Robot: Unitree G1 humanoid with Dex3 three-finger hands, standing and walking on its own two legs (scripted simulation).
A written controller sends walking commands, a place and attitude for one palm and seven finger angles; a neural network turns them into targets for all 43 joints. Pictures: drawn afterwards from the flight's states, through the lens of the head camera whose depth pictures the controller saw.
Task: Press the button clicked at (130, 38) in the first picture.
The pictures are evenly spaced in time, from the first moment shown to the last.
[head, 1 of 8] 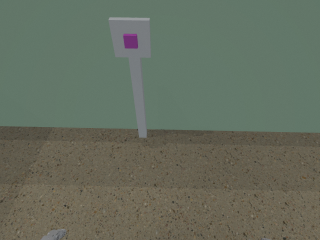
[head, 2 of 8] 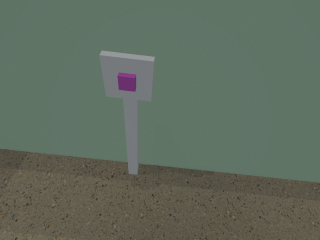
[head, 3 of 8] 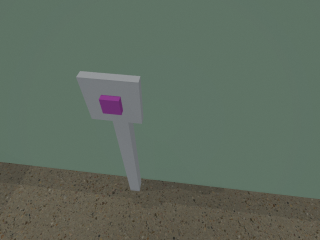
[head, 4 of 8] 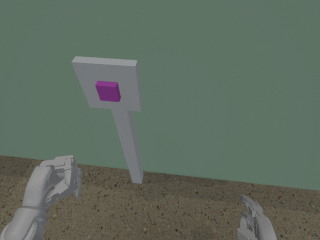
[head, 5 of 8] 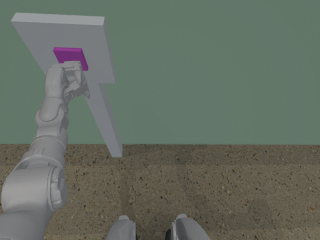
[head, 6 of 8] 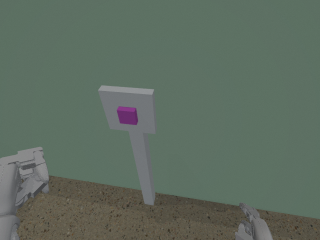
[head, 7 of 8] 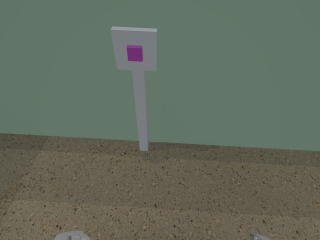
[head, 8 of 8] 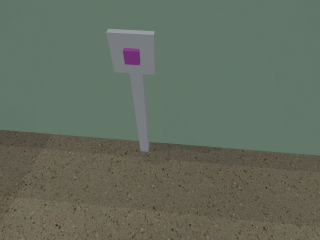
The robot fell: no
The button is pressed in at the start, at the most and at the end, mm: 0 10 0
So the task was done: yes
